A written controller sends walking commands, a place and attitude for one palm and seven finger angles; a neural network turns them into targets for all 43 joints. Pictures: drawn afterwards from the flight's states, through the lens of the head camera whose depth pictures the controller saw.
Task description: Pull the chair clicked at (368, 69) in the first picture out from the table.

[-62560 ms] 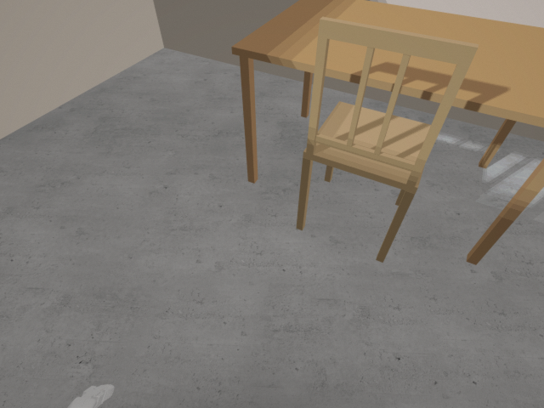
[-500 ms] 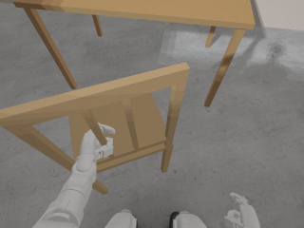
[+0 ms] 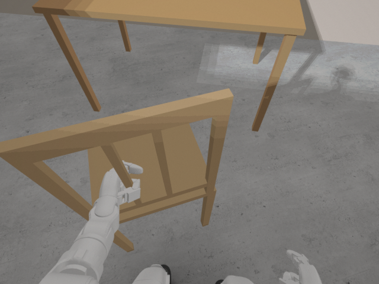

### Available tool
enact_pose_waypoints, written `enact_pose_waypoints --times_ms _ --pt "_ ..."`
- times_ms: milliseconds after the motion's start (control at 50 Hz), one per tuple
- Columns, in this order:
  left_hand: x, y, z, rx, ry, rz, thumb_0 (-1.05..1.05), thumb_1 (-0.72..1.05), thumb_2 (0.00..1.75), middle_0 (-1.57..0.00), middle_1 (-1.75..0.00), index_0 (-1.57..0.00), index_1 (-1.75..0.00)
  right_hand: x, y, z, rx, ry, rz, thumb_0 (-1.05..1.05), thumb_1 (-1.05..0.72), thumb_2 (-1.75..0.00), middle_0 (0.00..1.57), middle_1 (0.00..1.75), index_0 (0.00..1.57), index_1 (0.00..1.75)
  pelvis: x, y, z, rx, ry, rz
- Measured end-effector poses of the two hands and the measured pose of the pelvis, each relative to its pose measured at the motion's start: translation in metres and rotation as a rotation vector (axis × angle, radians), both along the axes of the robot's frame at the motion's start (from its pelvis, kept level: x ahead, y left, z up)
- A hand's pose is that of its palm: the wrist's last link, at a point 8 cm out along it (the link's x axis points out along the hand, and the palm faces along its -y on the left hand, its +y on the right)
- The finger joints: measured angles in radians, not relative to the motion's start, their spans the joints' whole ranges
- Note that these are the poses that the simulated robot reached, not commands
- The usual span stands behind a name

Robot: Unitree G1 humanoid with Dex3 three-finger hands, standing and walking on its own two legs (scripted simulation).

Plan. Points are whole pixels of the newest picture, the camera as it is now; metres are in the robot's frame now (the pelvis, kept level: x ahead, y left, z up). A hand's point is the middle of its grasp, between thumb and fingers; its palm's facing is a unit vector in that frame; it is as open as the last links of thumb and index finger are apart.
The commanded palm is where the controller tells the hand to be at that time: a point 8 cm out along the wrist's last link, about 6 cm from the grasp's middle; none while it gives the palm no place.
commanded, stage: stop walking, hand still on the chair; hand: left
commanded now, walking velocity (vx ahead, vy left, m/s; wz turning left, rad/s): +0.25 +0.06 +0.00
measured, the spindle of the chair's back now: (125, 178) +0.35 +0.17 -0.05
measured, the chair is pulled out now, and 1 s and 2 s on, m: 0.60 0.70 0.70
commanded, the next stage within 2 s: open the thumb and straighten the fingers in 0.88 s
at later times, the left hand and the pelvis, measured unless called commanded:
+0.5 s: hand (125, 228) +0.24 +0.15 -0.06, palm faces +0.03 -0.98 -0.17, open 5.3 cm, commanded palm +0.22 +0.20 -0.05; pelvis -0.01 +0.01 +0.00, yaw +0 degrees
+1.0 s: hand (124, 235) +0.22 +0.15 -0.06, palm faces +0.03 -0.99 -0.16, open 5.3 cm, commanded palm +0.20 +0.21 -0.05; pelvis -0.01 +0.01 +0.01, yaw -1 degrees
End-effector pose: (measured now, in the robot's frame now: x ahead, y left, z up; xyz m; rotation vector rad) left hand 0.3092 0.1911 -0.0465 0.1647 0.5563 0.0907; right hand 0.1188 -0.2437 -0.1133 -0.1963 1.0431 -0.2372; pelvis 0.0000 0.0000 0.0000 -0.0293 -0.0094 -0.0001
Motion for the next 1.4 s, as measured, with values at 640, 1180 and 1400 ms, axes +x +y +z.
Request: enact_pose_waypoints --times_ms 640,1180,1400 --pt "-0.099 0.011 0.003 -0.016 0.028 0.009 0.06 0.71 0.81 -0.24 -1.15 -0.49 -1.45 0.004 0.009 0.031 -0.018 -0.205 0.069 0.01 -0.90 -0.90 0.20 0.30 0.20 0.30 -0.010 0.006 0.010 0.027 -0.044 -0.012" --pt "-0.096 0.022 0.006 -0.014 0.000 -0.055 0.04 0.44 0.68 -0.35 -1.32 -0.49 -1.45 -0.005 0.014 0.021 0.036 -0.208 0.053 0.02 -0.90 -0.90 0.20 0.30 0.20 0.30 -0.009 0.015 -0.002 0.023 0.057 -0.008" --pt "-0.083 0.039 0.003 -0.006 0.024 -0.007 0.01 -0.33 0.31 -0.37 -1.15 -0.40 -1.17 0.026 0.014 0.014 0.004 -0.283 0.069 0.02 -0.90 -0.90 0.20 0.30 0.20 0.30 0.004 0.022 -0.018 0.025 0.123 -0.012"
